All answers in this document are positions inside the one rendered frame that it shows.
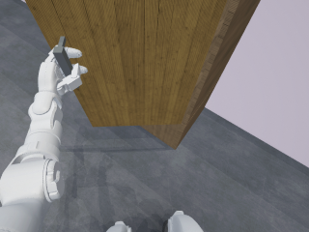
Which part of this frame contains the cupboard door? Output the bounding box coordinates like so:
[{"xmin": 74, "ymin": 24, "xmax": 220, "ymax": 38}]
[{"xmin": 25, "ymin": 0, "xmax": 227, "ymax": 128}]

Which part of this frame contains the left robot shin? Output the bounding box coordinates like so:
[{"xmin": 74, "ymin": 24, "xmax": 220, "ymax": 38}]
[{"xmin": 115, "ymin": 221, "xmax": 125, "ymax": 225}]

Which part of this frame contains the robot left hand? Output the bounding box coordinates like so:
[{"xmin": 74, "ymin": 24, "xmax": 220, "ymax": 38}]
[{"xmin": 38, "ymin": 44, "xmax": 88, "ymax": 100}]

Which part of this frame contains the right robot shin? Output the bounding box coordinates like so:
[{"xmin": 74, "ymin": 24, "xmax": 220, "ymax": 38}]
[{"xmin": 172, "ymin": 211, "xmax": 184, "ymax": 217}]

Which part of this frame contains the robot shin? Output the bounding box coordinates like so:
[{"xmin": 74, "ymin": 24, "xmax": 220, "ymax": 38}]
[
  {"xmin": 172, "ymin": 211, "xmax": 184, "ymax": 217},
  {"xmin": 115, "ymin": 221, "xmax": 125, "ymax": 225}
]

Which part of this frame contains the left robot upper arm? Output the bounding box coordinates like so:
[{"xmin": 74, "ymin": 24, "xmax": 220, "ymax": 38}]
[{"xmin": 0, "ymin": 159, "xmax": 65, "ymax": 232}]

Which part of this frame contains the handle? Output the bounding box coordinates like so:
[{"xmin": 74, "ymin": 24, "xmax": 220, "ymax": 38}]
[{"xmin": 52, "ymin": 36, "xmax": 79, "ymax": 88}]

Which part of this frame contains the robot left forearm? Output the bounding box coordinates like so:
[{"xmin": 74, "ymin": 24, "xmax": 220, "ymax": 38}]
[{"xmin": 0, "ymin": 91, "xmax": 63, "ymax": 205}]

